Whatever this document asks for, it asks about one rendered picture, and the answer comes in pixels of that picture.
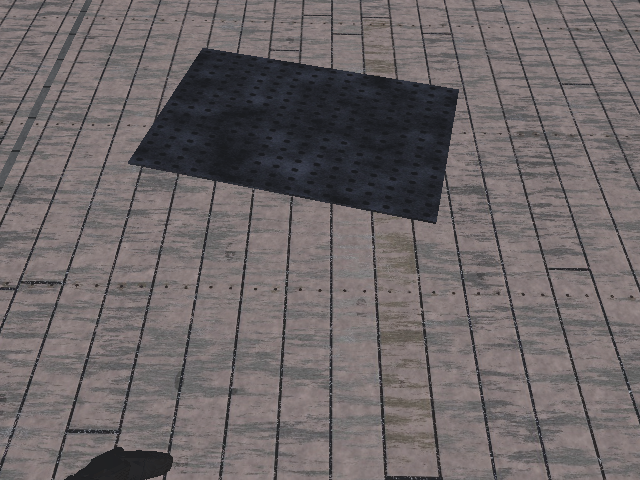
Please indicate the robot left hand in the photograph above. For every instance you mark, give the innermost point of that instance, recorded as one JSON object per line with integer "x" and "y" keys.
{"x": 118, "y": 464}

